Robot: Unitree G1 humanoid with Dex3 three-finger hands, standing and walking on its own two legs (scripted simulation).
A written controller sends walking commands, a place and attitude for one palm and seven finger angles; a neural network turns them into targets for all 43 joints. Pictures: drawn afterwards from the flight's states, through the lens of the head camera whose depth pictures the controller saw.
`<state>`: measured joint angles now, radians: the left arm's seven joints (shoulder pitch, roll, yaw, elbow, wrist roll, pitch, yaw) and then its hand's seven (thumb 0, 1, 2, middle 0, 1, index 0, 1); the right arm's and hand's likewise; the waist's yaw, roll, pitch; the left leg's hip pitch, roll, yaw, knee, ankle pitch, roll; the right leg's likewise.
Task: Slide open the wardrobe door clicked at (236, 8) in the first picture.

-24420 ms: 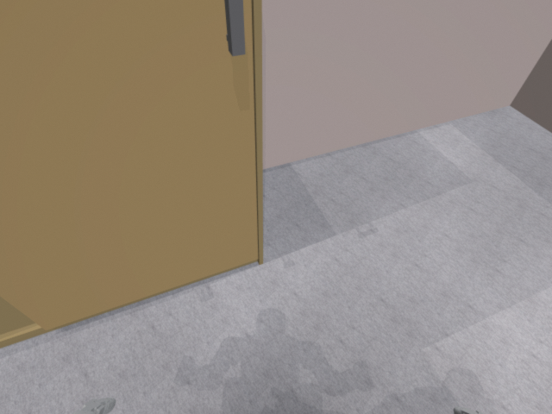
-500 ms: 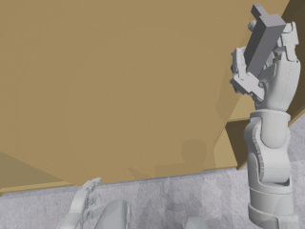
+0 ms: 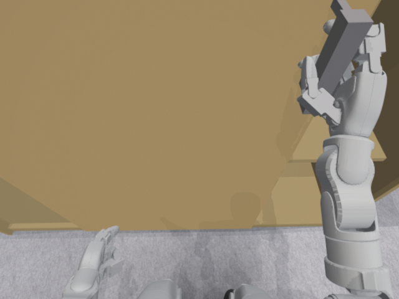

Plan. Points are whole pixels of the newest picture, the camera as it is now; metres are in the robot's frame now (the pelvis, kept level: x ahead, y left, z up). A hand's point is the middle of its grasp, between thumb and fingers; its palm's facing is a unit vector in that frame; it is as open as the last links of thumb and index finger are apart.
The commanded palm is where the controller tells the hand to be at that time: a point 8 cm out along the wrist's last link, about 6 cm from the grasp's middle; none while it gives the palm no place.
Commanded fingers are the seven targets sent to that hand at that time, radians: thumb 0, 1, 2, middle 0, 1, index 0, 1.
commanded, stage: step sideways, sliding the door along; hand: right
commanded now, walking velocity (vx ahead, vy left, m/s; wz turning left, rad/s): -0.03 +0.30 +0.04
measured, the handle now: (323, 59) +0.40 -0.16 +0.25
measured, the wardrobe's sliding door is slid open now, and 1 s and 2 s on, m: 0.38 0.49 0.49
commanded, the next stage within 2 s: stop walking and hold the door there in 0.76 s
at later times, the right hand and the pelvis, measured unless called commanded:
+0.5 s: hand (236, 87) +0.37 -0.04 +0.24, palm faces +0.36 +0.93 -0.05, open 7.1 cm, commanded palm +0.34 -0.02 +0.21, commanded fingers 0.00 -0.90 -0.90 0.45 1.40 0.45 1.40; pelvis -0.02 +0.17 -0.01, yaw -2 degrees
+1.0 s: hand (228, 88) +0.37 -0.03 +0.23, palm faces +0.30 +0.95 -0.06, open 7.1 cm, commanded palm +0.33 -0.06 +0.17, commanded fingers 0.00 -0.90 -0.90 0.45 1.40 0.45 1.40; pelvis +0.00 +0.22 +0.03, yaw +3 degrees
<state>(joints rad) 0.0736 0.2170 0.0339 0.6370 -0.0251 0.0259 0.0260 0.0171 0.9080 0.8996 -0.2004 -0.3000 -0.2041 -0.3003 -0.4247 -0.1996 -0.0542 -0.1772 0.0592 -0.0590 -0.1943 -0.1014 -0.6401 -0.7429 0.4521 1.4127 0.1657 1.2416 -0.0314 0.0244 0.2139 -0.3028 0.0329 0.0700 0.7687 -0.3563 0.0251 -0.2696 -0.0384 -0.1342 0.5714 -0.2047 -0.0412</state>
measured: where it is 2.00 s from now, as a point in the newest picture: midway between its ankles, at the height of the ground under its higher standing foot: outside the picture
